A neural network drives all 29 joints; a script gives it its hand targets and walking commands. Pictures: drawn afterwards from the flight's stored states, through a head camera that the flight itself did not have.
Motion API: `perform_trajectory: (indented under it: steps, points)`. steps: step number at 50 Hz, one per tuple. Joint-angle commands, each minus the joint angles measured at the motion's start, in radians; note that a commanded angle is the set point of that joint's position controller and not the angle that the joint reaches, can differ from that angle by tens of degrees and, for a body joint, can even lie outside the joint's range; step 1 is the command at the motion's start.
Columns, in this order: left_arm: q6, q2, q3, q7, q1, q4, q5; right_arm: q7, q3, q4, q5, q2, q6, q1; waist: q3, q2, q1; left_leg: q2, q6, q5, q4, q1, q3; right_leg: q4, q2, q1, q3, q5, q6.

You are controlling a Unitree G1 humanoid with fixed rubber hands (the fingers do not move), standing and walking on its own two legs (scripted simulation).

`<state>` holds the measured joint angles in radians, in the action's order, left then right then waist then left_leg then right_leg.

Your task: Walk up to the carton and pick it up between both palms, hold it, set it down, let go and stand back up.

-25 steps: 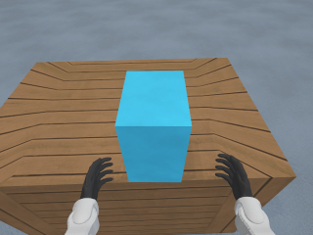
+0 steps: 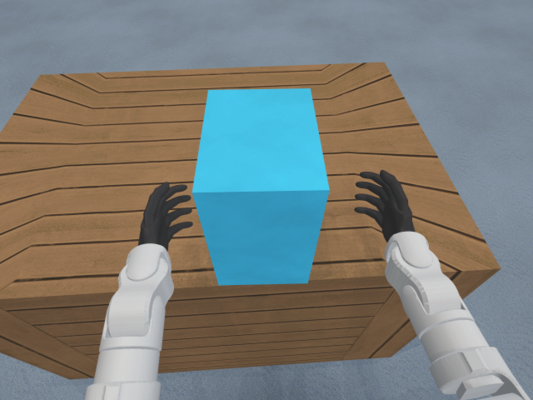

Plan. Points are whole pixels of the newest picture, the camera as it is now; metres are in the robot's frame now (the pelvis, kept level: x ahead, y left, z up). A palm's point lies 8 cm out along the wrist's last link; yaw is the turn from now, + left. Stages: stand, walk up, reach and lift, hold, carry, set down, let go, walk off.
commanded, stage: reach and lift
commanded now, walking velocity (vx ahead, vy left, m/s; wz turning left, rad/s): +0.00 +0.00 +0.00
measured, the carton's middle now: (261, 193) +0.45 +0.05 +0.04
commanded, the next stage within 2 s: none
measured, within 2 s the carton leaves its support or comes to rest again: neither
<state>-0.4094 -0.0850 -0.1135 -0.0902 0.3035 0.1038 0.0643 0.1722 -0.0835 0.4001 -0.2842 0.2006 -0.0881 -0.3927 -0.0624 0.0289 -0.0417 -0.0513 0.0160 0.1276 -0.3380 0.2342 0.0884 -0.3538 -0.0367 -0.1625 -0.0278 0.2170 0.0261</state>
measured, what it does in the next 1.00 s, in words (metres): stands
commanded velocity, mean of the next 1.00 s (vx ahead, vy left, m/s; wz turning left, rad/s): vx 0.00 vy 0.00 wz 0.00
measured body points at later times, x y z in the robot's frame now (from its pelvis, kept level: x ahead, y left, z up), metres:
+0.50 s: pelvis +0.00 +0.00 +0.00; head +0.06 +0.00 +0.45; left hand +0.42 +0.20 +0.12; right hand +0.45 -0.15 +0.12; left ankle +0.03 +0.13 -0.75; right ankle -0.02 -0.10 -0.75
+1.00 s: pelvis +0.01 +0.00 -0.01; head +0.06 +0.01 +0.44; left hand +0.47 +0.20 +0.16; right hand +0.50 -0.14 +0.17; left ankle +0.03 +0.13 -0.75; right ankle -0.02 -0.10 -0.75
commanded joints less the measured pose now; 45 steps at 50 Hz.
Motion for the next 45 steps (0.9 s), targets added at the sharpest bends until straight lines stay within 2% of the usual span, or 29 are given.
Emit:
perform_trajectory:
  steps: [1,9,20,32,45]
  points:
    - [-0.001,-0.074,-0.015,-0.004,0.389,-0.195,0.008,0.004,0.058,-0.180,-0.003,0.123,0.010,-0.400,0.499,-0.028,0.009,0.033,-0.009,-0.250,-0.053,-0.420,-0.038,0.049,-0.018,-0.112,0.029,-0.297,-0.070]
    - [-0.044,-0.125,-0.040,-0.017,0.543,-0.163,0.022,0.019,0.051,-0.143,-0.033,0.155,-0.036,-0.564,0.620,-0.030,0.011,0.037,-0.007,-0.298,-0.073,-0.389,-0.043,0.018,-0.016,-0.064,0.027,-0.427,-0.093]
    - [-0.070,-0.185,-0.059,-0.017,0.738,-0.015,0.028,0.036,0.034,-0.013,-0.081,0.182,-0.089,-0.765,0.697,-0.030,0.015,0.041,-0.004,-0.318,-0.082,-0.353,-0.053,0.006,-0.014,-0.038,0.032,-0.526,-0.112]
    - [-0.041,-0.252,-0.047,-0.034,0.985,0.185,0.050,0.038,0.043,0.153,-0.107,0.211,-0.120,-0.993,0.809,-0.047,0.020,0.038,0.016,-0.350,-0.114,-0.329,-0.065,0.001,-0.018,-0.073,0.050,-0.572,-0.112]
    - [0.024,-0.306,-0.022,-0.060,1.245,0.445,0.090,0.018,0.078,0.344,-0.105,0.247,-0.131,-1.213,0.930,-0.057,0.021,0.034,0.042,-0.381,-0.149,-0.301,-0.080,-0.009,-0.023,-0.122,0.067,-0.605,-0.105]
